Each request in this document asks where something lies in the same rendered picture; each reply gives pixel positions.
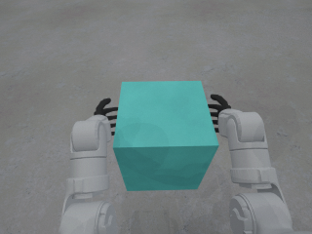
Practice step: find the right robot forearm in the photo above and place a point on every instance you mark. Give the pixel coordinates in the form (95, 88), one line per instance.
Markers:
(251, 166)

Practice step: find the carton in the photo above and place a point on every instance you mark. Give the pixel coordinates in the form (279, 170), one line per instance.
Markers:
(164, 135)

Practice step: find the right robot hand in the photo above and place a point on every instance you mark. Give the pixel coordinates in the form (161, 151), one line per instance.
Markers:
(224, 105)

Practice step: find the left robot forearm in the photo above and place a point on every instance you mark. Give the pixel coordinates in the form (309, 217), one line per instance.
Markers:
(88, 164)

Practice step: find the robot right upper arm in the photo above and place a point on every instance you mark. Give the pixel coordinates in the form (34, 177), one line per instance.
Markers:
(260, 213)

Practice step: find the robot left upper arm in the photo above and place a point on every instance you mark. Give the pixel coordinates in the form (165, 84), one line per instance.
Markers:
(95, 217)

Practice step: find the left robot hand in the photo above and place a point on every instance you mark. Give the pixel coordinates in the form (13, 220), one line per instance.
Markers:
(101, 111)

